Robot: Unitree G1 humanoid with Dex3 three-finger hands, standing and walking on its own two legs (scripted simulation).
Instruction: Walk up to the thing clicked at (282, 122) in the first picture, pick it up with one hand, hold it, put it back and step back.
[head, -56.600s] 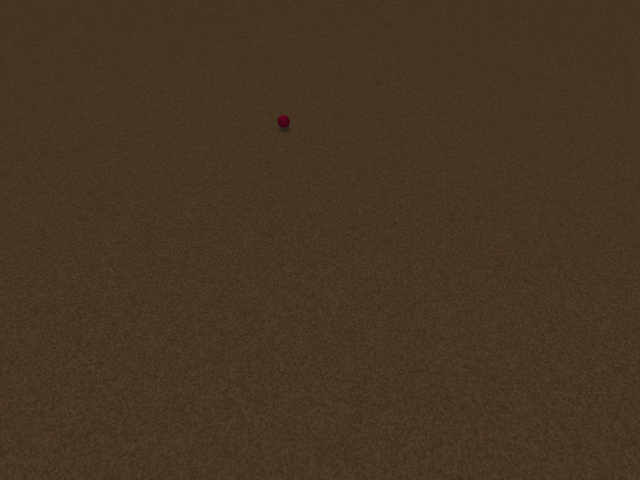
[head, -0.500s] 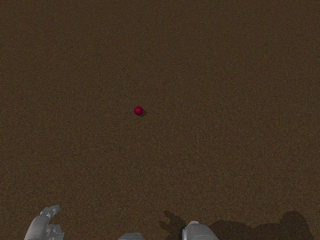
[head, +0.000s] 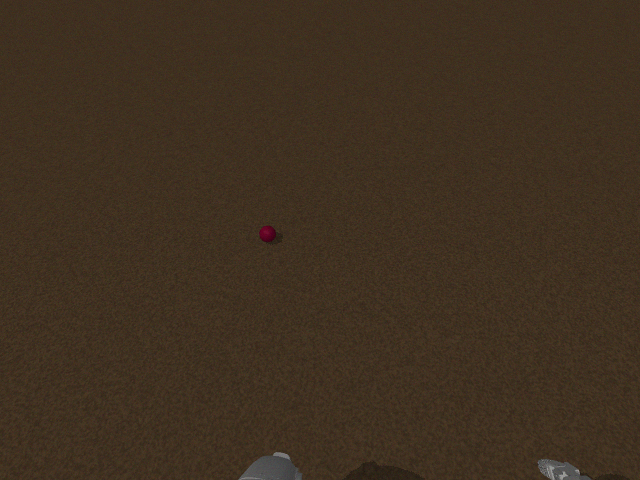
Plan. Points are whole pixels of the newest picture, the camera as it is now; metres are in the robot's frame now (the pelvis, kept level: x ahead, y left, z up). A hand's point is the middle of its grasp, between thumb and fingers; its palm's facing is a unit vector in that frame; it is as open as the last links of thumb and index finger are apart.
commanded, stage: step back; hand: left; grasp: from above
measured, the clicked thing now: (267, 233) +1.11 +0.33 -0.73
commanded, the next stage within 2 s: stand in 0.98 s
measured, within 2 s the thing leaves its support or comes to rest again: neither
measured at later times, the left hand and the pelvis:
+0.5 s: hand out of the picture +0.05 +0.29 -0.14, palm faces +0.07 -0.93 -0.35, open 7.4 cm; pelvis +0.00 +0.01 +0.01, yaw +6 degrees
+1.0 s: hand out of the picture +0.10 +0.29 -0.14, palm faces +0.15 -0.91 -0.38, open 7.4 cm; pelvis +0.04 +0.02 +0.00, yaw +8 degrees
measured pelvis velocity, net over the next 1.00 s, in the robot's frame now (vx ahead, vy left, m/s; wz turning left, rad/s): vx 0.04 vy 0.02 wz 0.13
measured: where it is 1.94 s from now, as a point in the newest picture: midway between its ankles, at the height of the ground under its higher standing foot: outside the picture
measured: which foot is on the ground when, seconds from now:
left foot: up 0.00-0.22, down 0.24-0.62, up 0.64-0.88, down 0.90-1.00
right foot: down 0.00-0.28, up 0.30-0.56, down 0.58-1.00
